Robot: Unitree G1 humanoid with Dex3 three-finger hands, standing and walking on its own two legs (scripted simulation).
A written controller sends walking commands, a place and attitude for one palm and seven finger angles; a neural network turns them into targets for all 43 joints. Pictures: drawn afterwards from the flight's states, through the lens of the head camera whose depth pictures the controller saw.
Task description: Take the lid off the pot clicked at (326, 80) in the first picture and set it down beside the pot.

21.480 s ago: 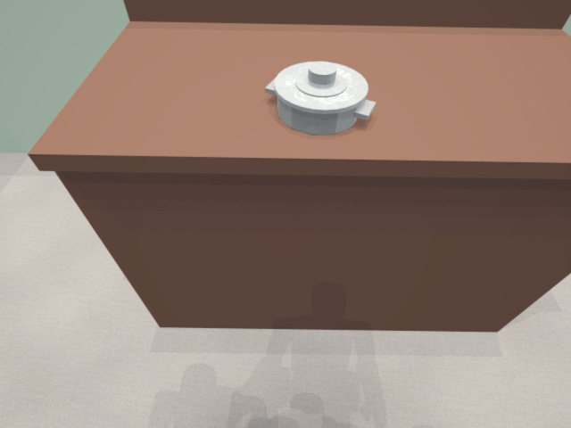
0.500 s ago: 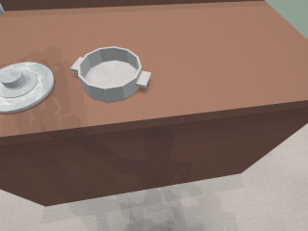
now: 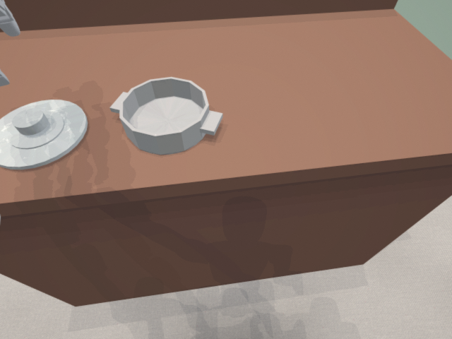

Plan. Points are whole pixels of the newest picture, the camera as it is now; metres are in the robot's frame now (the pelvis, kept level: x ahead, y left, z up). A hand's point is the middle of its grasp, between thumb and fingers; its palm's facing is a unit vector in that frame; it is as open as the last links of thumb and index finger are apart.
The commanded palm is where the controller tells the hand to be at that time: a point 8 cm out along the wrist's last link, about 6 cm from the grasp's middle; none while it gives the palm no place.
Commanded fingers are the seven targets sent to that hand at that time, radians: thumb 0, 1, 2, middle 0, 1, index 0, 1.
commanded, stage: draw the hand back to the body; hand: left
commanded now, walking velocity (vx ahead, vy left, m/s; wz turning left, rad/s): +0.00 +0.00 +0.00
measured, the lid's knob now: (30, 121) +0.50 +0.34 +0.11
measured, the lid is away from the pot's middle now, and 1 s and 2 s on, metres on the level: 0.25 0.25 0.25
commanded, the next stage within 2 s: step back with the hand held close in 1.96 s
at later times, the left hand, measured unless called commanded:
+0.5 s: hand out of the picture +0.42 +0.25 +0.31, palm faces +0.43 -0.87 -0.24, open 10.8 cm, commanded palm +0.35 +0.30 +0.32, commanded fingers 0.00 0.14 0.92 -0.41 -0.50 -0.41 -0.50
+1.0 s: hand out of the picture +0.31 +0.24 +0.32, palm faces +0.50 -0.84 -0.19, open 8.6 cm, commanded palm +0.26 +0.27 +0.31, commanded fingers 0.00 0.80 0.90 -0.23 -0.33 -0.23 -0.33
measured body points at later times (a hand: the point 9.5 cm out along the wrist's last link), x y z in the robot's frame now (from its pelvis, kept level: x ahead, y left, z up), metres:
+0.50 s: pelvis +0.00 -0.02 +0.01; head +0.02 -0.02 +0.46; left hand +0.39 +0.29 +0.32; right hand +0.13 -0.26 -0.10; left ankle -0.02 +0.09 -0.74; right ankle -0.04 -0.13 -0.74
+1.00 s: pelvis +0.00 -0.03 +0.01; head -0.01 -0.05 +0.46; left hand +0.28 +0.28 +0.32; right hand +0.18 -0.26 -0.08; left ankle -0.02 +0.09 -0.74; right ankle -0.04 -0.13 -0.74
